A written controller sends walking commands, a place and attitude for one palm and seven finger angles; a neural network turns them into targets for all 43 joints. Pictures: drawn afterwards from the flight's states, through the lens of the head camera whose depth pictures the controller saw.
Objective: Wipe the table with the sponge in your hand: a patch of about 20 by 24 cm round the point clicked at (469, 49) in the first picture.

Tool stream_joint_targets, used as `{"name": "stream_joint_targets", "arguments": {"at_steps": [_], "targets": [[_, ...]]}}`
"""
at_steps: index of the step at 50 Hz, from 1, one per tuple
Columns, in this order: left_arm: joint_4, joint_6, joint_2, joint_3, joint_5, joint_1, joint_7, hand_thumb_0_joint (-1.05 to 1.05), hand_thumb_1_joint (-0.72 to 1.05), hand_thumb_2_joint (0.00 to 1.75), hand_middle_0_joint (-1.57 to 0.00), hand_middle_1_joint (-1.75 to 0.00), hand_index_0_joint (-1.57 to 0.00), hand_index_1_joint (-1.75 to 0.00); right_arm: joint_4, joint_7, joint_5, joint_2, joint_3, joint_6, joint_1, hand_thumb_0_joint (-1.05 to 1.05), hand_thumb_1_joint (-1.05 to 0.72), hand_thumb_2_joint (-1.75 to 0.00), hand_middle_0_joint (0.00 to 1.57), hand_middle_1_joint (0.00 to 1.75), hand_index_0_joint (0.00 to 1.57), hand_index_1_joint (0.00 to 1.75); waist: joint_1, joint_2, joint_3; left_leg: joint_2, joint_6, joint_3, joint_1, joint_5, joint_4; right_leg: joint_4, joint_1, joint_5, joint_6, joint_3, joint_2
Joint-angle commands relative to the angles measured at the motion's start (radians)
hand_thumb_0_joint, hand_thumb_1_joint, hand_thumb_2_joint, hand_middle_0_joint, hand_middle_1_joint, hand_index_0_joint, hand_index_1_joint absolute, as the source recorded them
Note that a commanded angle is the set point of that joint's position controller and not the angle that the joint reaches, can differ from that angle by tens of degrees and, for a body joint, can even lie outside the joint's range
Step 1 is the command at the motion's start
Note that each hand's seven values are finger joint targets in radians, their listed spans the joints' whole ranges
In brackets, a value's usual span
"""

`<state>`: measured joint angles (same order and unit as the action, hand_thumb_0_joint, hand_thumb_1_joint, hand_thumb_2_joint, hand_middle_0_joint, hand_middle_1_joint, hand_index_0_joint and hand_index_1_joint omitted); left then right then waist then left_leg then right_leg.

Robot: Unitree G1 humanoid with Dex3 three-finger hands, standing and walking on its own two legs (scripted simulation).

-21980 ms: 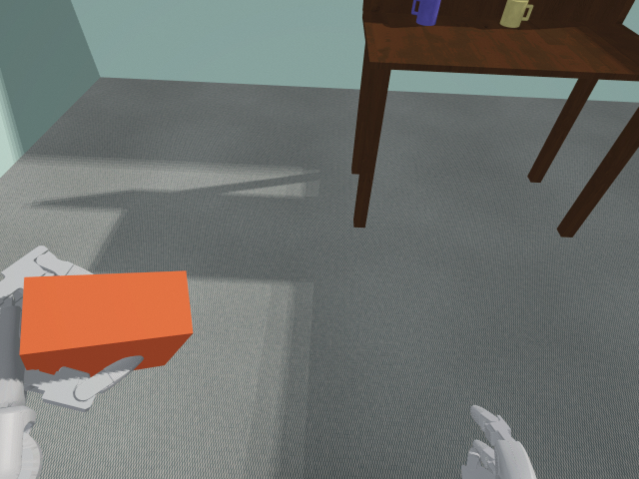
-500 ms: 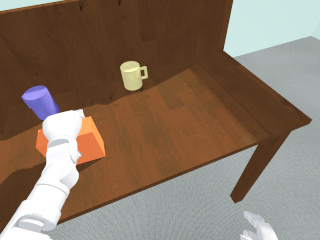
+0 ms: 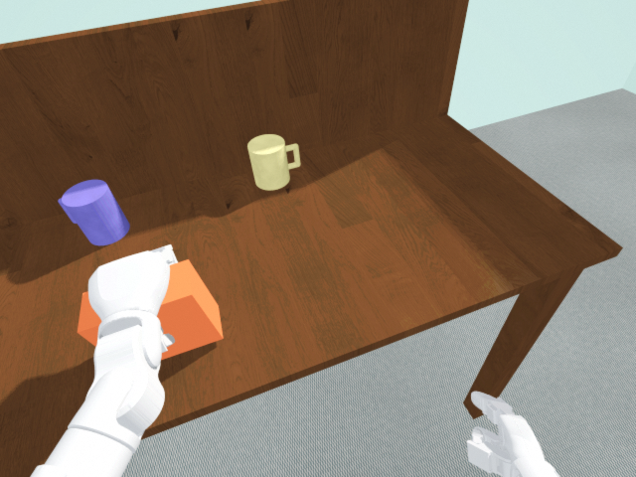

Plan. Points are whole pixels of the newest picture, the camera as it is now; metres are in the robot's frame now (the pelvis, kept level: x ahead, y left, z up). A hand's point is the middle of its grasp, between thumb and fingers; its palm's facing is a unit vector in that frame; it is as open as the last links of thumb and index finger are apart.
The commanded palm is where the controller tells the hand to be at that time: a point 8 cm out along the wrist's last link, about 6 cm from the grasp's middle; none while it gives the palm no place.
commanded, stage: wipe back along the middle lane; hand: left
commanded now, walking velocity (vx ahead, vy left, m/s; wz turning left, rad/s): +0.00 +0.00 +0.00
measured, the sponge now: (163, 324) +0.30 +0.26 +0.03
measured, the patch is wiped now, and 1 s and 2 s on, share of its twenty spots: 0.60 0.80 0.85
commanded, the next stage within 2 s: slide across to the third lane in 0.36 s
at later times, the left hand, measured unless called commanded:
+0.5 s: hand (163, 339) +0.25 +0.22 +0.07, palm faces +0.08 -0.08 -0.99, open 9.7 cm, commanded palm +0.22 +0.21 +0.11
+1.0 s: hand (193, 335) +0.26 +0.19 +0.07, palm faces +0.03 -0.05 -1.00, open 9.7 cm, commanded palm +0.24 +0.16 +0.12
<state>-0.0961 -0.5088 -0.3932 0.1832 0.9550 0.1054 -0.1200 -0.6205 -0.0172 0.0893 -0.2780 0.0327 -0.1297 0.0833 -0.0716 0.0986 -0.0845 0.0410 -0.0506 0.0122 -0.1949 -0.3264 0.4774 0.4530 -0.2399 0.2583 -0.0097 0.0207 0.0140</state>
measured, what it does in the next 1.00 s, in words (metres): stands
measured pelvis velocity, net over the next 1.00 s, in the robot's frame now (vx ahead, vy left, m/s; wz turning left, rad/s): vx -0.03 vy -0.03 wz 0.01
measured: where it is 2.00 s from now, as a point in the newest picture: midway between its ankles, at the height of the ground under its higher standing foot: outside the picture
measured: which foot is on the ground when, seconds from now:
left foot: down 0.00-1.00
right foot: down 0.00-1.00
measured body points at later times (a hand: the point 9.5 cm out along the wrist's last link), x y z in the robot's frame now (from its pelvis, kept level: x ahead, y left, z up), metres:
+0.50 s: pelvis -0.02 -0.02 +0.00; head -0.04 -0.06 +0.45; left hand +0.24 +0.22 +0.13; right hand +0.22 -0.23 -0.08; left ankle -0.05 +0.09 -0.74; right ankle -0.02 -0.12 -0.74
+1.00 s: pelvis -0.03 -0.03 +0.00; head -0.05 -0.09 +0.45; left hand +0.25 +0.19 +0.12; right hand +0.21 -0.24 -0.09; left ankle -0.05 +0.09 -0.74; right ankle -0.02 -0.12 -0.74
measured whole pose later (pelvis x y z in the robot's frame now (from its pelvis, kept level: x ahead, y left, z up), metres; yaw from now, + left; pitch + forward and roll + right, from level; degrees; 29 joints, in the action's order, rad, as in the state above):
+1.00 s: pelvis -0.03 -0.03 +0.00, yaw +1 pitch -1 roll +1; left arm -0.14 -0.57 -0.32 0.33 0.97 0.15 -0.12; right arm -0.67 0.00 0.09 -0.27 0.03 -0.10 0.05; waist -0.10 0.11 -0.06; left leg 0.02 -0.01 0.03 -0.17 -0.29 0.47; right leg 0.49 -0.23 0.25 -0.05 0.04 0.03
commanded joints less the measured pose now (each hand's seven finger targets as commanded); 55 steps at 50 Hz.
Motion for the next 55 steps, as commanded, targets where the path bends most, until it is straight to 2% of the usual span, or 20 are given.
{"name": "stream_joint_targets", "arguments": {"at_steps": [1, 2, 6, 8, 11, 13, 16, 18, 21, 22, 24, 26, 27, 29, 31, 32, 38, 47, 51, 55], "targets": [[0.109, -0.038, -0.055, -0.042, -0.054, 0.033, 0.034, 0.0, 0.1, 1.3, -1.2, -1.6, -1.2, -1.6, 0.16, 0.005, -0.003, -0.107, -0.038, 0.043, -0.2, 0.0, -0.9, -0.9, 0.2, 0.3, 0.2, 0.3, -0.018, -0.129, -0.125, -0.039, 0.021, 0.038, -0.003, 0.442, -0.049, -0.003, 0.136, -0.359, -0.063, -0.003, 0.018], [0.137, -0.043, -0.019, -0.005, -0.058, 0.041, 0.036, 0.0, 0.1, 1.3, -1.2, -1.6, -1.2, -1.6, 0.168, 0.004, -0.003, -0.101, -0.036, 0.047, -0.193, 0.0, -0.9, -0.9, 0.2, 0.3, 0.2, 0.3, -0.011, -0.14, -0.14, -0.034, 0.015, 0.029, -0.004, 0.435, -0.047, 0.002, 0.154, -0.366, -0.058, 0.012, 0.01], [0.15, -0.047, -0.027, -0.016, -0.049, -0.033, 0.035, 0.0, 0.1, 1.3, -1.2, -1.6, -1.2, -1.6, 0.166, 0.001, -0.002, -0.099, -0.037, 0.051, -0.222, 0.0, -0.9, -0.9, 0.2, 0.3, 0.2, 0.3, -0.025, -0.135, -0.132, -0.035, 0.016, 0.034, 0.001, 0.43, -0.049, 0.002, 0.15, -0.361, -0.063, -0.011, 0.018], [0.164, -0.046, 0.008, 0.025, -0.049, -0.02, 0.038, 0.0, 0.1, 1.3, -1.2, -1.6, -1.2, -1.6, 0.162, 0.0, -0.001, -0.096, -0.037, 0.052, -0.208, 0.0, -0.9, -0.9, 0.2, 0.3, 0.2, 0.3, -0.009, -0.142, -0.121, -0.035, 0.015, 0.03, -0.003, 0.419, -0.047, 0.007, 0.143, -0.356, -0.059, 0.004, 0.014], [0.178, -0.052, -0.009, 0.007, -0.046, -0.04, 0.036, 0.0, 0.1, 1.3, -1.2, -1.6, -1.2, -1.6, 0.166, -0.002, -0.002, -0.095, -0.036, 0.05, -0.238, 0.0, -0.9, -0.9, 0.2, 0.3, 0.2, 0.3, -0.022, -0.15, -0.104, -0.034, 0.013, 0.033, -0.01, 0.366, -0.058, -0.001, 0.133, -0.307, -0.064, -0.013, 0.022], [0.194, -0.049, 0.023, 0.034, -0.054, -0.051, 0.032, 0.0, 0.1, 1.3, -1.2, -1.6, -1.2, -1.6, 0.168, -0.003, -0.002, -0.089, -0.038, 0.053, -0.226, 0.0, -0.9, -0.9, 0.2, 0.3, 0.2, 0.3, -0.016, -0.153, -0.112, -0.029, 0.01, 0.024, -0.012, 0.367, -0.051, 0.004, 0.144, -0.324, -0.06, 0.0, 0.016], [0.2, -0.052, -0.013, -0.005, -0.052, -0.088, 0.027, 0.0, 0.1, 1.3, -1.2, -1.6, -1.2, -1.6, 0.165, -0.002, -0.002, -0.091, -0.036, 0.049, -0.254, 0.0, -0.9, -0.9, 0.2, 0.3, 0.2, 0.3, -0.029, -0.162, -0.09, -0.029, 0.011, 0.026, -0.022, 0.334, -0.061, -0.005, 0.143, -0.303, -0.062, -0.026, 0.022], [0.209, -0.057, 0.032, 0.044, -0.05, -0.075, 0.028, 0.0, 0.1, 1.3, -1.2, -1.6, -1.2, -1.6, 0.168, -0.003, 0.001, -0.086, -0.035, 0.05, -0.245, 0.0, -0.9, -0.9, 0.2, 0.3, 0.2, 0.3, -0.016, -0.161, -0.083, -0.026, 0.008, 0.017, -0.023, 0.324, -0.059, -0.005, 0.139, -0.293, -0.057, -0.014, 0.016], [0.212, -0.066, -0.024, 0.001, -0.038, -0.059, 0.025, 0.0, 0.1, 1.3, -1.2, -1.6, -1.2, -1.6, 0.164, 0.001, -0.001, -0.091, -0.034, 0.048, -0.264, 0.0, -0.9, -0.9, 0.2, 0.3, 0.2, 0.3, -0.026, -0.149, -0.077, -0.023, 0.007, 0.023, -0.024, 0.292, -0.064, -0.011, 0.13, -0.256, -0.064, -0.04, 0.025], [0.217, -0.068, 0.013, 0.037, -0.04, -0.032, 0.028, 0.0, 0.1, 1.3, -1.2, -1.6, -1.2, -1.6, 0.168, 0.003, 0.0, -0.086, -0.031, 0.051, -0.253, 0.0, -0.9, -0.9, 0.2, 0.3, 0.2, 0.3, -0.017, -0.163, -0.085, -0.019, 0.002, 0.011, -0.028, 0.285, -0.059, -0.012, 0.139, -0.256, -0.055, -0.022, 0.015], [0.172, -0.073, -0.008, 0.029, -0.035, 0.019, 0.031, 0.0, 0.1, 1.3, -1.2, -1.6, -1.2, -1.6, 0.153, 0.015, 0.0, -0.091, -0.028, 0.046, -0.249, 0.0, -0.9, -0.9, 0.2, 0.3, 0.2, 0.3, -0.007, -0.166, -0.047, -0.019, 0.005, 0.013, -0.037, 0.253, -0.067, -0.023, 0.115, -0.22, -0.055, -0.03, 0.016], [0.212, -0.076, -0.039, 0.01, -0.026, 0.085, 0.031, 0.0, 0.1, 1.3, -1.2, -1.6, -1.2, -1.6, 0.159, 0.021, -0.003, -0.09, -0.031, 0.048, -0.271, 0.0, -0.9, -0.9, 0.2, 0.3, 0.2, 0.3, -0.014, -0.15, -0.086, -0.016, -0.001, 0.019, -0.016, 0.241, -0.068, -0.03, 0.12, -0.194, -0.06, -0.055, 0.022], [0.24, -0.072, 0.004, 0.054, -0.029, 0.104, 0.034, 0.0, 0.1, 1.3, -1.2, -1.6, -1.2, -1.6, 0.17, 0.022, -0.003, -0.085, -0.032, 0.056, -0.259, 0.0, -0.9, -0.9, 0.2, 0.3, 0.2, 0.3, -0.009, -0.14, -0.122, -0.01, -0.006, 0.009, -0.006, 0.264, -0.057, -0.021, 0.141, -0.223, -0.055, -0.037, 0.012], [0.185, -0.068, -0.012, 0.042, -0.032, 0.114, 0.039, 0.0, 0.1, 1.3, -1.2, -1.6, -1.2, -1.6, 0.15, 0.027, -0.004, -0.089, -0.031, 0.056, -0.246, 0.0, -0.9, -0.9, 0.2, 0.3, 0.2, 0.3, -0.001, -0.141, -0.084, -0.013, -0.002, 0.014, -0.01, 0.26, -0.062, -0.027, 0.124, -0.225, -0.056, -0.037, 0.014], [0.229, -0.055, -0.004, 0.06, -0.032, 0.178, 0.046, 0.0, 0.1, 1.3, -1.2, -1.6, -1.2, -1.6, 0.163, 0.029, -0.005, -0.084, -0.028, 0.061, -0.271, 0.0, -0.9, -0.9, 0.2, 0.3, 0.2, 0.3, 0.001, -0.134, -0.107, -0.011, -0.005, 0.02, 0.004, 0.244, -0.064, -0.034, 0.122, -0.203, -0.059, -0.055, 0.02], [0.246, -0.043, 0.012, 0.072, -0.035, 0.175, 0.045, 0.0, 0.1, 1.3, -1.2, -1.6, -1.2, -1.6, 0.167, 0.029, -0.005, -0.081, -0.033, 0.071, -0.251, 0.0, -0.9, -0.9, 0.2, 0.3, 0.2, 0.3, -0.001, -0.137, -0.144, -0.008, -0.009, 0.014, 0.01, 0.267, -0.054, -0.022, 0.148, -0.228, -0.054, -0.037, 0.012], [0.168, -0.014, 0.057, 0.115, -0.035, 0.227, 0.035, 0.0, 0.1, 1.3, -1.2, -1.6, -1.2, -1.6, 0.144, 0.029, -0.005, -0.082, -0.036, 0.08, -0.24, 0.0, -0.9, -0.9, 0.2, 0.3, 0.2, 0.3, 0.014, -0.177, -0.103, -0.012, -0.004, 0.015, 0.004, 0.24, -0.061, -0.036, 0.109, -0.203, -0.052, -0.03, 0.016], [0.142, -0.017, 0.118, 0.157, -0.054, 0.29, -0.001, 0.0, 0.1, 1.3, -1.2, -1.6, -1.2, -1.6, 0.14, 0.018, 0.0, -0.076, -0.038, 0.087, -0.253, 0.0, -0.9, -0.9, 0.2, 0.3, 0.2, 0.3, 0.012, -0.178, -0.159, -0.004, -0.002, 0.003, 0.004, 0.251, -0.048, -0.024, 0.135, -0.251, -0.047, -0.027, 0.008], [0.091, -0.035, 0.093, 0.139, -0.054, 0.337, -0.004, 0.0, 0.1, 1.3, -1.2, -1.6, -1.2, -1.6, 0.132, 0.023, 0.004, -0.078, -0.032, 0.075, -0.273, 0.0, -0.9, -0.9, 0.2, 0.3, 0.2, 0.3, 0.012, -0.186, -0.121, -0.008, 0.001, 0.008, -0.009, 0.212, -0.063, -0.039, 0.113, -0.2, -0.047, -0.04, 0.011], [0.031, -0.039, 0.123, 0.176, -0.049, 0.416, -0.004, 0.0, 0.1, 1.3, -1.2, -1.6, -1.2, -1.6, 0.114, 0.028, 0.007, -0.077, -0.033, 0.072, -0.262, 0.0, -0.9, -0.9, 0.2, 0.3, 0.2, 0.3, 0.026, -0.179, -0.104, -0.004, 0.003, 0.002, -0.013, 0.187, -0.064, -0.045, 0.09, -0.161, -0.044, -0.021, 0.006]]}}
